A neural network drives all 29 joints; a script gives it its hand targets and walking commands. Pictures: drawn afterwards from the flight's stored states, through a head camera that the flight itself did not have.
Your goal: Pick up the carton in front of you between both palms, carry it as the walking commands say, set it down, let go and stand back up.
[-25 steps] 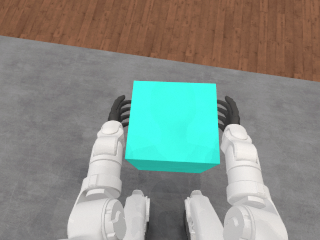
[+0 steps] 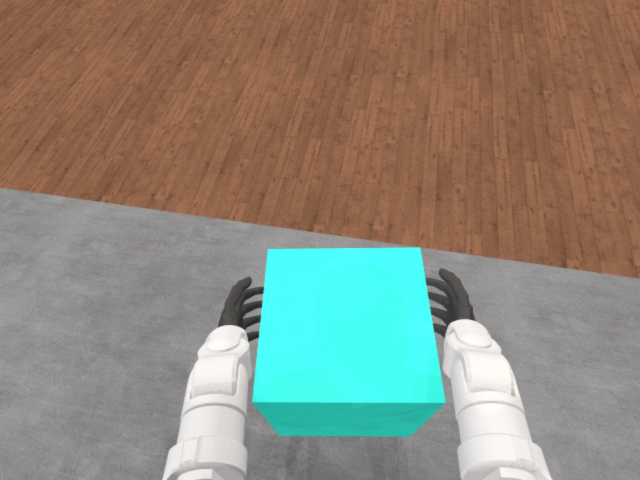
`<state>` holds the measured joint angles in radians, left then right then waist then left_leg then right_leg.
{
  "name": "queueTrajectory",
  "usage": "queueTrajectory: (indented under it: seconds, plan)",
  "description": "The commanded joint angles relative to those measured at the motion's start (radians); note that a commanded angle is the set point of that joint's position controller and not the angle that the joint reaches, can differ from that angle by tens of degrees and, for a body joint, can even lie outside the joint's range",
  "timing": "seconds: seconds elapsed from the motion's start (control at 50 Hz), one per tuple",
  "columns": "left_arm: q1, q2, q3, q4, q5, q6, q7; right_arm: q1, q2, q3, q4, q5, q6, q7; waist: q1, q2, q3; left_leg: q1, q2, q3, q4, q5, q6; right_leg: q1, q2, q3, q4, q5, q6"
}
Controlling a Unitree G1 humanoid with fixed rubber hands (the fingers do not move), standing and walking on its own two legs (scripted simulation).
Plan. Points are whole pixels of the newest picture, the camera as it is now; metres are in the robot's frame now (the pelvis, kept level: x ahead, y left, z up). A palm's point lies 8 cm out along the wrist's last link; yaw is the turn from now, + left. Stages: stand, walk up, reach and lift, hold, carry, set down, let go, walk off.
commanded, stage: reach and lift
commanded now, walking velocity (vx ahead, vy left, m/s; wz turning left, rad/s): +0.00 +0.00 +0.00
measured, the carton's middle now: (343, 349) +0.32 +0.00 -0.08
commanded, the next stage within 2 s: hold in 1.14 s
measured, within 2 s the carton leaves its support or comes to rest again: neither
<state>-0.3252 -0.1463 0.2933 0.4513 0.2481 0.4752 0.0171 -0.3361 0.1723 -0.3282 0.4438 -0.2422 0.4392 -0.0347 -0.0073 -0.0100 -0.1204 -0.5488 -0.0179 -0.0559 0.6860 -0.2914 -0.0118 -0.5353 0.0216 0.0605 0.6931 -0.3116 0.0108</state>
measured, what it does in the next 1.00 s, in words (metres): stands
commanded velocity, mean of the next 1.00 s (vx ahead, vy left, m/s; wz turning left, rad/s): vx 0.00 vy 0.00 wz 0.00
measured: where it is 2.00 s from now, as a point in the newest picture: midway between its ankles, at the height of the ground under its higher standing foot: outside the picture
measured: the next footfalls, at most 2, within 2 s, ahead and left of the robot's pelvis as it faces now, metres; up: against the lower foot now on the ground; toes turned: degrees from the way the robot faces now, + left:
none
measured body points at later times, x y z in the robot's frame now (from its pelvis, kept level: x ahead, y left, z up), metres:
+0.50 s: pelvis -0.01 +0.00 +0.02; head -0.03 +0.00 +0.47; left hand +0.31 +0.15 +0.04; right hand +0.31 -0.15 +0.05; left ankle +0.03 +0.13 -0.72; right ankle +0.02 -0.13 -0.72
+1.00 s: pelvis +0.01 +0.00 +0.03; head -0.02 +0.00 +0.48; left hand +0.31 +0.15 +0.05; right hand +0.32 -0.15 +0.06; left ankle +0.03 +0.13 -0.72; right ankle +0.02 -0.13 -0.72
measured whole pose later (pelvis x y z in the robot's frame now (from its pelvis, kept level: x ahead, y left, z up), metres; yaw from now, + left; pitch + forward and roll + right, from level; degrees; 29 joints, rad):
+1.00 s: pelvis +0.01 +0.00 +0.03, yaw +0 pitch -5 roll +0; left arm -0.27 -0.15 0.23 0.30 0.29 0.69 0.00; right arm -0.30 0.16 -0.26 0.32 -0.30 0.65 0.01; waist 0.00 -0.01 0.02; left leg -0.09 -0.01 -0.05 0.37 -0.19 -0.01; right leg -0.08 0.01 0.07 0.38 -0.21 0.01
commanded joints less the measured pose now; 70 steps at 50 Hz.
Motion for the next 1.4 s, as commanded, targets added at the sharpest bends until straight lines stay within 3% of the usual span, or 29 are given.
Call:
queueTrajectory:
  seconds: [0.0, 0.06, 0.16, 0.26, 0.44, 0.86, 1.1, 1.22, 1.38]
  plan:
    - [-0.515, -0.976, -0.611, -0.058, -0.202, 0.000, -0.249, -0.396, 1.020, 0.609, 0.061, 0.172, 0.053, 0.267, 0.000, 0.006, -0.340, 0.332, -0.087, -0.018, -0.137, 0.289, 0.015, 0.252, 0.081, 0.017, -0.155, 0.314, -0.006]
    - [-0.489, -0.968, -0.624, -0.101, -0.209, 0.043, -0.253, -0.372, 1.011, 0.619, 0.028, 0.182, 0.095, 0.273, 0.003, -0.001, -0.264, 0.390, -0.081, -0.020, -0.201, 0.279, 0.014, 0.315, 0.074, 0.017, -0.220, 0.310, -0.005]
    - [-0.469, -0.949, -0.550, -0.082, -0.178, 0.101, -0.259, -0.362, 0.977, 0.551, 0.043, 0.152, 0.150, 0.283, 0.006, 0.001, -0.099, 0.414, -0.076, -0.014, -0.278, 0.167, 0.018, 0.340, 0.065, 0.016, -0.297, 0.199, -0.013]
    - [-0.561, -0.949, -0.493, -0.052, -0.155, 0.106, -0.278, -0.452, 0.979, 0.487, 0.077, 0.126, 0.152, 0.301, 0.009, 0.004, -0.052, 0.409, -0.068, -0.003, -0.292, 0.067, 0.025, 0.330, 0.056, 0.008, -0.312, 0.093, -0.022]
    - [-0.634, -0.970, -0.514, -0.073, -0.160, 0.102, -0.282, -0.529, 0.990, 0.509, 0.051, 0.131, 0.146, 0.307, 0.008, 0.004, -0.132, 0.451, -0.068, -0.001, -0.292, 0.088, 0.021, 0.376, 0.059, 0.001, -0.305, 0.114, -0.020]
    - [-0.464, -0.943, -0.566, -0.198, -0.196, 0.149, -0.259, -0.371, 0.943, 0.557, -0.078, 0.161, 0.188, 0.291, 0.009, 0.011, -0.137, 0.561, -0.075, -0.012, -0.339, 0.315, 0.006, 0.469, 0.073, 0.009, -0.351, 0.321, -0.010]
    - [-0.450, -0.932, -0.585, -0.245, -0.212, 0.176, -0.258, -0.357, 0.940, 0.582, -0.126, 0.178, 0.216, 0.287, 0.010, 0.006, -0.114, 0.571, -0.079, -0.014, -0.350, 0.309, 0.007, 0.484, 0.070, 0.012, -0.364, 0.324, -0.006]
    - [-0.412, -0.932, -0.663, -0.350, -0.258, 0.215, -0.253, -0.310, 0.945, 0.657, -0.233, 0.221, 0.256, 0.276, 0.002, 0.003, -0.158, 0.614, -0.079, -0.022, -0.363, 0.383, 0.005, 0.538, 0.068, 0.020, -0.378, 0.416, -0.001]
    - [-0.439, -0.890, -0.593, -0.307, -0.223, 0.255, -0.253, -0.352, 0.902, 0.597, -0.197, 0.198, 0.296, 0.282, 0.008, 0.006, -0.008, 0.552, -0.070, -0.010, -0.392, 0.165, 0.015, 0.477, 0.062, 0.006, -0.404, 0.193, -0.011]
